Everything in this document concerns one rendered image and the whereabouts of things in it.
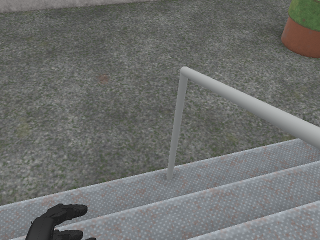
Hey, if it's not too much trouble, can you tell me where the stairs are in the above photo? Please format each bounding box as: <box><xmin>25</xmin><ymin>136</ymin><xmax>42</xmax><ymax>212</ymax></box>
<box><xmin>0</xmin><ymin>138</ymin><xmax>320</xmax><ymax>240</ymax></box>

